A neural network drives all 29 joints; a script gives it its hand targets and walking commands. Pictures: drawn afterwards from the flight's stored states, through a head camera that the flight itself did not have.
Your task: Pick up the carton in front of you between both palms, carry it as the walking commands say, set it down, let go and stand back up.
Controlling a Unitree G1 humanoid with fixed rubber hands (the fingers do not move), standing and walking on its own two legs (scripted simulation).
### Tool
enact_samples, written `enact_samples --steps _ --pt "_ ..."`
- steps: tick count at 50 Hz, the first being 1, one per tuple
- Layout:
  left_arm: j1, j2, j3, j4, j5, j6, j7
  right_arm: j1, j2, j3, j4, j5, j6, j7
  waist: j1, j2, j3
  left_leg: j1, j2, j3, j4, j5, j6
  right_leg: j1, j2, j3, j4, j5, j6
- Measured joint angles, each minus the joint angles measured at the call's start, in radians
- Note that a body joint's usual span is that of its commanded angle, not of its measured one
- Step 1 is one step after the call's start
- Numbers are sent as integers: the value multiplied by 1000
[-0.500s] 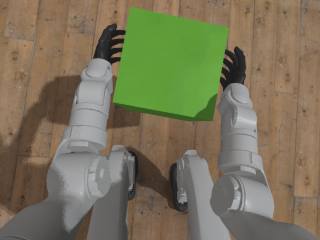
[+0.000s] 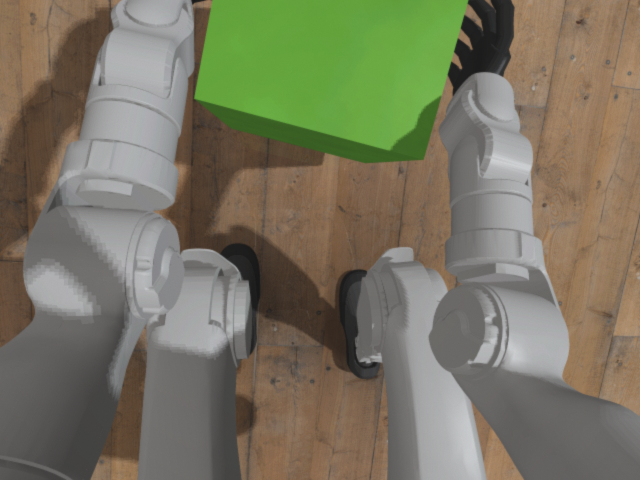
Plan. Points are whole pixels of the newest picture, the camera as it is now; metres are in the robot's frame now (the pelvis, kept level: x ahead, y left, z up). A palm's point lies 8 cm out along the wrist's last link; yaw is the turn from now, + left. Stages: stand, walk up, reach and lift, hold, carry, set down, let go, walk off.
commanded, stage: set down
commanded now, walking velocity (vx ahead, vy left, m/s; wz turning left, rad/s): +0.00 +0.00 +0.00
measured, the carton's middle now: (324, 55) +0.54 +0.01 -0.22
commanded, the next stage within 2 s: none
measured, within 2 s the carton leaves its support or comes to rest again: rests again in 0.44 s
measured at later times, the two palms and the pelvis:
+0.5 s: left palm (186, 5) +0.57 +0.17 -0.21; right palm (447, 83) +0.52 -0.13 -0.20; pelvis +0.00 +0.00 -0.05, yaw -1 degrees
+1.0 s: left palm (189, 7) +0.57 +0.17 -0.22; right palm (452, 83) +0.52 -0.14 -0.21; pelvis -0.01 +0.00 -0.07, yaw -1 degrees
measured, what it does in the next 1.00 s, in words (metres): lowers itself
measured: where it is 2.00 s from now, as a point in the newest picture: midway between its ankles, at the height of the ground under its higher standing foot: (301, 331)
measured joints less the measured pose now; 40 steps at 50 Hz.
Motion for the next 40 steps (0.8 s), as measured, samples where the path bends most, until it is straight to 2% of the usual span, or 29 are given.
enact_samples --steps 15,30,40 --pt "-147 126 -167 108 -149 -23 6 -119 -75 124 94 140 -24 -59 1 -28 184 -45 13 -8 155 -27 0 -38 18 -14 154 -34 0" --pt "-191 140 -142 224 -131 -49 -10 -169 -96 107 208 108 -36 -1 6 -27 222 -41 22 -16 204 -21 1 -35 32 -21 199 -24 2" --pt "-216 139 -82 242 -92 -51 -61 -205 -129 78 257 72 -33 57 10 -25 257 -39 32 -5 232 -18 14 -35 41 -12 227 -20 13"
